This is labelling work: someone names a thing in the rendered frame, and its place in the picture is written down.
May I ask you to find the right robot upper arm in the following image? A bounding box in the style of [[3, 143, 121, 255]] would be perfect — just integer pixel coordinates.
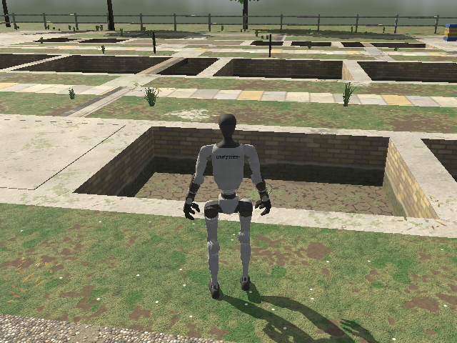
[[243, 144, 262, 184]]

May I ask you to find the robot left hand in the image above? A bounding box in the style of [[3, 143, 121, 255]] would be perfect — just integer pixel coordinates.
[[183, 202, 200, 220]]

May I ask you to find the right robot shin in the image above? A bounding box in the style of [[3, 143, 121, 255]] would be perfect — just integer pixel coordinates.
[[241, 232, 251, 281]]

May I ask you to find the robot right forearm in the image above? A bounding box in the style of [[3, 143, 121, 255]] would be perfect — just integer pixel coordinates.
[[255, 173, 269, 202]]

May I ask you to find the left robot upper arm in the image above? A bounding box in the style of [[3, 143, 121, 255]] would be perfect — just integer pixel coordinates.
[[193, 144, 213, 184]]

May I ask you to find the robot right thigh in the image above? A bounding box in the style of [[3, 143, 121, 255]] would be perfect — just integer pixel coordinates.
[[238, 199, 253, 244]]

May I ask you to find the robot left forearm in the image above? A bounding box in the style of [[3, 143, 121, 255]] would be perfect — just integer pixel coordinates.
[[185, 173, 200, 204]]

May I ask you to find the robot right hand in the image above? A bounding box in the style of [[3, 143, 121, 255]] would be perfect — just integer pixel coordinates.
[[255, 199, 271, 216]]

